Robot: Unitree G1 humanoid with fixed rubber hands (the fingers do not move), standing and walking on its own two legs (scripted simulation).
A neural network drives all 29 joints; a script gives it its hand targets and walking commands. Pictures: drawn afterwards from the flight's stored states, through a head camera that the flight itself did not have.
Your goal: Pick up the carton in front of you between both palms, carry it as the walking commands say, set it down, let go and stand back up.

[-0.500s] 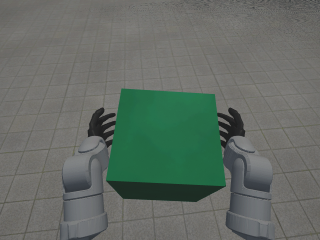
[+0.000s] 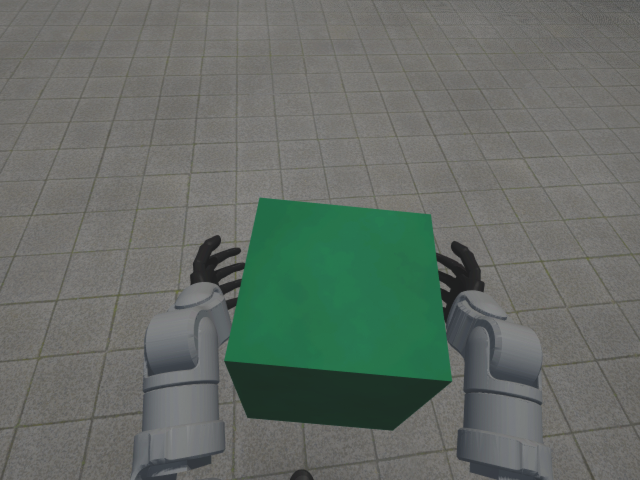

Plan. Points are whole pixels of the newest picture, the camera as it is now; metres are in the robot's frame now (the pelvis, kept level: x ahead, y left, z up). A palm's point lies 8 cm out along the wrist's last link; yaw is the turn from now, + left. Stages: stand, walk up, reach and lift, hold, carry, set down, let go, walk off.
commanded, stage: carry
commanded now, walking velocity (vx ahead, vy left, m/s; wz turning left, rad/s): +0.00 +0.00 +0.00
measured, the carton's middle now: (331, 324) +0.33 +0.00 -0.02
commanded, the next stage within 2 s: none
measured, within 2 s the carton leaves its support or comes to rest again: neither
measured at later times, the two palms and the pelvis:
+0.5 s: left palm (141, 339) +0.25 +0.19 +0.11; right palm (473, 332) +0.26 -0.13 +0.12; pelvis -0.06 +0.01 +0.01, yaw +3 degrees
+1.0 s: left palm (28, 476) +0.15 +0.27 +0.05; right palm out of the picture +0.14 -0.04 +0.07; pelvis -0.19 +0.10 -0.03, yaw +2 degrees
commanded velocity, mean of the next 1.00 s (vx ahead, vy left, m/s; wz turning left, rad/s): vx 0.00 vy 0.00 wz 0.00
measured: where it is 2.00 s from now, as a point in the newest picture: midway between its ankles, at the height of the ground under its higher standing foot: outside the picture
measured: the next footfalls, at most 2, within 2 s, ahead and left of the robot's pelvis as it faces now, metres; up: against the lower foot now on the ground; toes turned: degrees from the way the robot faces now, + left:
left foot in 0.96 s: -0.04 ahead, +0.16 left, +0.00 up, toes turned +3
right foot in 1.08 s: -0.25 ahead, +0.07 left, +0.12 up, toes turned -1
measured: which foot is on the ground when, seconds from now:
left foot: down 0.00-0.76, up 0.78-0.94, down 0.96-1.00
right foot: down 0.00-0.88, up 0.90-1.00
